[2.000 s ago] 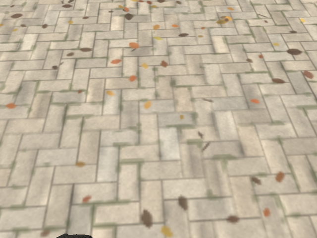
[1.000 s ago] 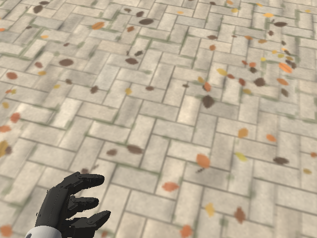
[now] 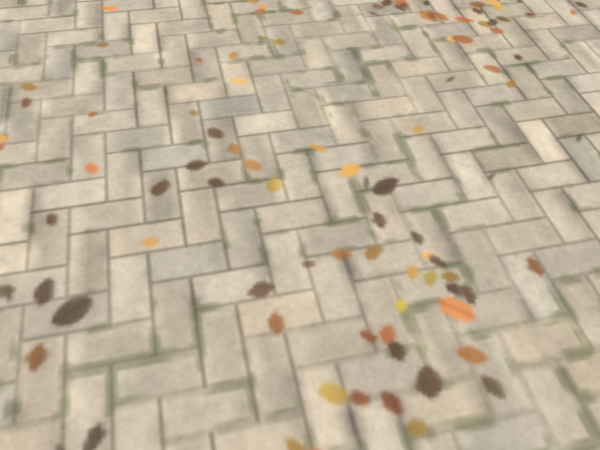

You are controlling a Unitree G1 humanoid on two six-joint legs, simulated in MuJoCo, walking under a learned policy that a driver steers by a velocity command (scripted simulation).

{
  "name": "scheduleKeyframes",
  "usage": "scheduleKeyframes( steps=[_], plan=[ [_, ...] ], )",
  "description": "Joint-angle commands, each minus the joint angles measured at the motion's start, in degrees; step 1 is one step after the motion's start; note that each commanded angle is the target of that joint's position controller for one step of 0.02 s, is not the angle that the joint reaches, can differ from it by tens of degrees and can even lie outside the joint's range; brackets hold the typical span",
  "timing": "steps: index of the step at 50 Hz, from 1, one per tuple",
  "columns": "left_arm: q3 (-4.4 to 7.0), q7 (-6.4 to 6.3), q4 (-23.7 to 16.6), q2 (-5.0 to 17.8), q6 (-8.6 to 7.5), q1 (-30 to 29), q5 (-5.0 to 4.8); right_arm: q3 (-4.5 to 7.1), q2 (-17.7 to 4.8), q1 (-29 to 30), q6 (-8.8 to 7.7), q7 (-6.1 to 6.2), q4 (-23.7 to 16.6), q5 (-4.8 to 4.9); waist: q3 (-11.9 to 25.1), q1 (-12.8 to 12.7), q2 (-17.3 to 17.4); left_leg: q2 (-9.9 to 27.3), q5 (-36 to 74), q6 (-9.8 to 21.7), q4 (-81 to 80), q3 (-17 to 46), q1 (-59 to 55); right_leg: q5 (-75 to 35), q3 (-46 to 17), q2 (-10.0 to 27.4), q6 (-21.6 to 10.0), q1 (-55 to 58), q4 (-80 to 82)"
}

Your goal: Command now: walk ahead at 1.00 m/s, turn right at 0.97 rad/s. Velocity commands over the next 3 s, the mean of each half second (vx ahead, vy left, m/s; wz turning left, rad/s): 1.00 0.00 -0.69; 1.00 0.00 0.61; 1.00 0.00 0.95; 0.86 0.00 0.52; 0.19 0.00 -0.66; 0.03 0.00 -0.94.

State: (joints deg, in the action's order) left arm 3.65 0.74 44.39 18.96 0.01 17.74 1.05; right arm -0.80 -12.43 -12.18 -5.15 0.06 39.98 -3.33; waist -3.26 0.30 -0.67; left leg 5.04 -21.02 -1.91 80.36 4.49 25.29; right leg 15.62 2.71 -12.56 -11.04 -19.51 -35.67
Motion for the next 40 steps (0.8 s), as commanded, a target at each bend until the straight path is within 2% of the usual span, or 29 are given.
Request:
scheduleKeyframes(
  steps=[1,4,6,8,10,11,12,13,14,15,16,17,18,19,22,24,26,28,29,31,32,33,34,35,36,37,38,39,40],
  plan=[
    [2.03,-0.77,-4.22,8.03,-3.07,0.74,-0.52,2.38,-10.35,-2.73,1.69,0.16,-4.93,-1.10,0.19,3.03,6.28,3.21,-3.51,-2.23,-9.25,-0.08,11.82,-6.22,-30.27,17.90,-10.63,3.81,23.92],
    [2.24,-0.28,-4.19,8.06,-4.31,0.60,-0.63,1.21,-7.57,8.18,2.22,-0.73,-9.58,-0.01,-3.31,0.93,3.45,2.79,9.88,-3.02,-25.92,-3.10,6.63,-9.37,-24.48,12.69,-8.35,-5.20,26.80],
    [2.80,0.15,-4.04,8.76,-4.47,1.37,-0.91,0.71,-6.57,11.89,2.03,-1.31,-10.50,1.15,-2.22,-1.21,1.29,0.64,21.94,-2.20,-36.42,-3.78,1.51,-14.37,-22.95,10.89,-5.61,-4.48,26.10],
    [3.25,0.41,-3.51,9.58,-4.54,3.08,-1.43,0.90,-7.40,13.46,1.83,-1.40,-10.72,2.00,-0.18,-3.07,-0.47,-1.38,26.88,-1.18,-42.26,-3.85,-2.26,-20.54,-24.26,12.22,-3.89,0.24,24.63],
    [3.57,0.01,-3.26,10.05,-4.28,3.88,-1.40,1.45,-9.12,13.51,1.62,-1.10,-10.87,2.13,0.91,-3.31,-1.43,-2.65,24.92,-0.43,-47.82,-2.66,-4.72,-24.91,-26.26,13.49,-1.97,6.71,20.82],
    [3.77,-0.27,-3.36,10.84,-4.15,3.48,-1.18,2.08,-10.58,10.86,1.51,-0.72,-10.06,2.14,2.64,-2.04,-1.77,-3.98,21.57,-0.10,-49.49,-2.36,-8.06,-30.92,-27.01,13.68,-0.76,9.73,16.67],
    [3.93,-0.33,-3.04,12.24,-4.12,3.32,-0.64,3.24,-12.98,4.57,1.35,-0.10,-8.17,2.15,7.05,0.95,-1.31,-5.73,15.84,0.63,-49.01,-3.47,-13.65,-39.76,-26.09,13.73,0.38,13.21,9.02],
    [3.95,-0.06,-2.90,13.21,-4.25,1.68,-0.31,4.34,-14.77,-5.72,1.10,0.72,-5.70,1.99,12.16,7.21,0.03,-5.75,12.55,1.49,-49.38,-5.41,-23.96,-43.32,-23.41,12.44,1.75,11.86,-3.69],
    [2.66,0.01,-3.60,8.94,-5.00,0.13,0.07,5.67,-17.64,-17.83,0.75,1.99,-3.28,0.95,17.99,12.44,2.51,1.10,1.46,3.09,-48.02,0.90,-37.40,-34.29,-20.27,10.08,2.81,3.34,-21.42],
    [0.03,-0.01,-6.02,-1.45,-5.46,6.08,-1.72,6.69,-22.76,-19.52,0.32,2.01,-2.69,-1.73,23.63,6.73,21.42,17.78,-19.46,8.23,-57.75,31.60,-49.97,11.48,-14.70,2.40,4.73,-14.81,-39.89],
    [-1.00,-0.17,-6.14,0.83,-5.22,6.95,-1.18,6.94,-20.72,-13.39,0.69,1.03,-3.17,-0.57,22.14,3.99,22.55,19.62,-28.84,11.06,-67.39,50.70,-45.36,9.78,-12.56,5.35,3.81,-22.78,-45.25],
    [-0.49,-0.18,-5.06,3.93,-4.40,2.03,0.09,5.96,-14.74,-7.33,0.89,0.48,-3.96,0.08,12.84,3.46,11.44,17.05,-28.59,11.15,-67.19,41.20,-36.61,3.34,-10.97,9.65,3.80,-23.98,-44.80],
    [-0.46,0.59,-5.39,4.70,-4.09,-1.42,1.00,5.41,-12.01,-5.71,0.95,0.01,-3.08,0.43,8.58,3.08,4.35,14.06,-19.29,10.69,-66.35,31.61,-29.75,-0.07,-9.99,11.49,4.32,-22.21,-41.29],
    [-0.54,1.35,-6.29,4.33,-3.80,-4.95,1.44,5.06,-11.01,-6.55,0.77,-0.15,-1.49,0.29,5.82,3.02,2.56,10.97,-11.07,9.43,-66.51,24.02,-25.06,-0.27,-10.08,12.51,4.60,-20.79,-38.34],
    [-1.88,2.47,-8.71,1.14,-3.03,-7.38,2.19,4.08,-8.91,-11.65,-0.61,-0.75,3.74,1.70,1.73,0.51,6.23,7.44,-0.98,10.63,-68.73,17.38,-19.37,2.18,-11.68,12.80,5.95,-20.75,-31.44],
    [-2.52,2.75,-11.12,1.65,-3.08,-11.72,3.03,4.33,-10.07,-12.52,-0.93,-0.94,4.78,2.69,-0.50,-0.53,5.88,7.20,4.76,13.14,-71.66,15.78,-18.81,-0.74,-7.28,15.34,7.68,-24.86,-25.87],
    [-3.60,3.23,-13.90,1.43,-3.78,-18.31,2.49,4.64,-10.65,-12.19,-0.94,-1.04,4.70,2.82,-2.42,0.09,4.34,4.98,9.41,13.41,-74.90,11.64,-13.91,-7.94,-4.73,16.46,9.41,-20.99,-14.27],
    [-4.50,4.02,-14.51,0.39,-4.29,-21.25,1.29,5.48,-13.08,-11.63,-1.11,-1.24,4.63,3.16,-2.56,0.34,4.51,3.01,17.48,12.36,-77.54,7.34,-6.89,-13.82,-1.81,14.37,10.03,-8.03,-4.35],
    [-4.43,3.93,-14.41,0.76,-4.31,-21.62,0.99,5.88,-14.58,-12.30,-1.20,-1.41,4.87,3.52,-2.10,0.45,4.78,3.85,21.57,12.41,-78.30,7.42,-6.35,-15.19,-1.02,13.52,9.88,-3.42,-2.89],
    [-3.74,2.87,-14.10,2.55,-4.31,-21.62,0.94,6.00,-15.34,-14.02,-0.99,-1.55,5.77,3.71,-1.16,0.41,4.44,4.90,30.65,11.85,-75.03,7.18,-11.92,-15.04,-1.12,12.62,9.25,-0.51,0.73],
    [-3.14,2.10,-13.41,3.62,-4.44,-19.67,1.18,5.98,-15.62,-15.03,-0.87,-1.48,6.39,3.61,1.02,-0.52,4.37,4.75,40.37,11.07,-69.55,6.27,-15.47,-12.43,-1.22,11.54,8.62,2.54,2.50],
    [-2.34,1.25,-11.64,4.81,-4.67,-13.99,1.54,6.14,-16.47,-15.82,-0.64,-1.36,7.05,3.57,5.42,-3.23,4.12,3.67,49.17,10.30,-59.80,4.89,-17.37,-8.83,-0.64,9.82,7.87,9.48,4.00],
    [-1.43,0.27,-8.87,6.08,-4.89,-4.86,2.10,6.22,-16.72,-15.37,-0.44,-1.27,7.06,3.74,10.73,-7.66,3.43,1.27,48.23,9.34,-46.53,3.75,-13.08,-7.27,-0.90,10.42,7.35,21.53,4.28],
    [0.08,-1.08,-7.63,9.85,-5.20,4.94,3.21,5.53,-13.99,-14.10,-0.65,-1.34,5.73,3.86,16.82,-12.13,-0.17,-2.06,33.47,8.63,-29.06,2.37,-2.23,5.26,-11.11,21.20,6.09,34.55,5.53],
    [1.02,-1.72,-7.23,13.51,-5.08,8.67,4.86,3.79,-4.94,-17.70,-0.60,-0.91,3.48,4.75,23.70,-8.60,-12.02,-6.42,-6.90,8.14,-10.07,0.13,12.22,27.00,-35.82,37.71,4.26,44.61,12.01],
    [1.30,-1.74,-7.83,12.82,-4.34,6.25,3.14,4.26,-8.77,-16.78,0.15,-0.82,2.05,4.94,24.49,-7.66,-13.19,-6.30,-3.25,8.94,-2.39,0.82,17.80,34.48,-50.93,39.64,1.29,40.01,21.03],
    [0.36,-1.62,-7.49,7.58,-4.37,1.26,2.35,4.70,-10.27,-11.32,0.94,-0.82,2.03,3.94,13.62,-5.96,-7.39,-2.90,2.29,8.88,-2.25,0.16,21.13,30.16,-40.79,36.09,1.71,32.54,21.08],
    [-0.20,-1.32,-6.79,4.43,-4.80,-0.64,1.84,4.51,-9.46,-8.45,1.35,-1.40,2.10,3.23,7.93,-5.04,-4.10,-1.12,5.00,8.29,-4.85,-0.27,20.57,18.22,-31.24,33.46,2.04,25.86,21.17],
    [-0.39,-1.22,-6.11,3.13,-5.13,-1.46,1.99,4.50,-8.58,-7.83,1.99,-1.94,2.56,2.91,5.59,-3.45,-3.60,-0.07,5.56,7.54,-6.37,-0.39,18.65,9.91,-24.91,31.25,3.01,21.43,22.33]
  ],
)
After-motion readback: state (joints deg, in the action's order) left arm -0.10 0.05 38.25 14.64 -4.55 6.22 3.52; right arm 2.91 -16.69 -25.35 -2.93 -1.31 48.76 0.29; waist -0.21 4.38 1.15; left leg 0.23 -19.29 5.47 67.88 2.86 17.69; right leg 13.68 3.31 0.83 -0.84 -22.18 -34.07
